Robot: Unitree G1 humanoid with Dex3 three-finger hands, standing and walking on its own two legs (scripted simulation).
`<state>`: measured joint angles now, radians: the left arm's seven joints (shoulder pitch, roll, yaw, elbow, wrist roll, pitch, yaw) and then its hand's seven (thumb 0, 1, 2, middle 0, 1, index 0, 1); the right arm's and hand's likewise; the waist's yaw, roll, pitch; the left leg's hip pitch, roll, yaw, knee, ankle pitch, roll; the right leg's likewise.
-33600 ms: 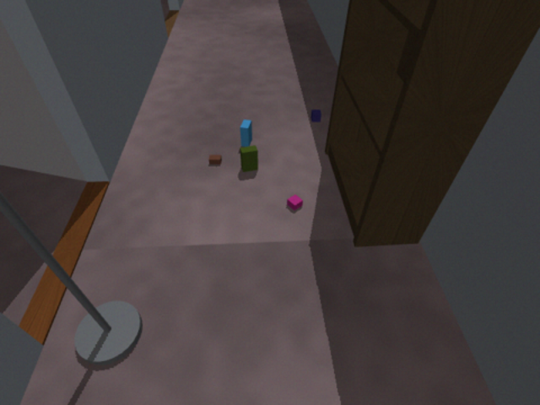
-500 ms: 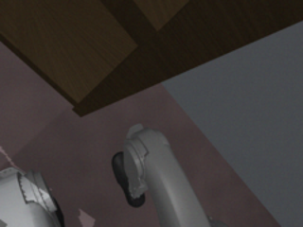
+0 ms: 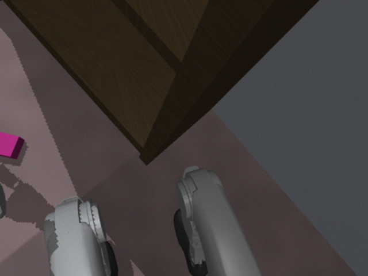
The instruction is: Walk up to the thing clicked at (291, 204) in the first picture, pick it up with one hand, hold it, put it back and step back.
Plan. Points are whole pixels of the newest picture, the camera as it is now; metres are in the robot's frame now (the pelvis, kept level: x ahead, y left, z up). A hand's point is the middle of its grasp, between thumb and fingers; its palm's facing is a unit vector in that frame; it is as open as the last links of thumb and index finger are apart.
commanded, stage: withdraw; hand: left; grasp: from above
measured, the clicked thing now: (6, 145) +0.49 +0.35 -0.34
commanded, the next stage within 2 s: approach in 0.32 s
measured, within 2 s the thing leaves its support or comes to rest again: neither
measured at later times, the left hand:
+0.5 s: hand out of the picture +0.49 +0.37 -0.18, palm faces -0.49 -0.14 -0.86, open 13.1 cm
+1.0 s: hand (4, 128) +0.50 +0.31 -0.23, palm faces -0.38 -0.16 -0.91, open 12.8 cm
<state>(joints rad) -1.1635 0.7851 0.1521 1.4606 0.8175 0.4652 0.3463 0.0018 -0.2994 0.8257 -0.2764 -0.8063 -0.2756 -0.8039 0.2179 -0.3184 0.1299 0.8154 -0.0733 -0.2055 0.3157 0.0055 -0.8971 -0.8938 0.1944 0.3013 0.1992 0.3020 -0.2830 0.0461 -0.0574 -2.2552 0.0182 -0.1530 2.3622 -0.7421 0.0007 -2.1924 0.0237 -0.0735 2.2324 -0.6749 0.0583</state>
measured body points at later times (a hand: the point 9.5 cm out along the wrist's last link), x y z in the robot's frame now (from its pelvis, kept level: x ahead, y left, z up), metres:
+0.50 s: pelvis -0.01 +0.00 -0.02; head +0.27 +0.08 +0.32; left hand +0.51 +0.37 -0.13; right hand +0.01 -0.29 -0.09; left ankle +0.06 +0.12 -0.32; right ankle +0.10 -0.13 -0.32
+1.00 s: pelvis -0.01 +0.01 -0.03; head +0.26 +0.11 +0.31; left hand +0.52 +0.32 -0.18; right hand +0.03 -0.26 -0.09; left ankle +0.06 +0.12 -0.32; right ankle +0.10 -0.13 -0.32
